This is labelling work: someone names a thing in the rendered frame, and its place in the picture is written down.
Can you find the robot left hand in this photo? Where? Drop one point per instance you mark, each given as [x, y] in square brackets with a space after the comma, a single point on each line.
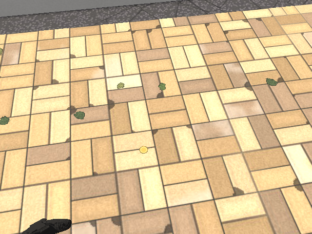
[45, 226]

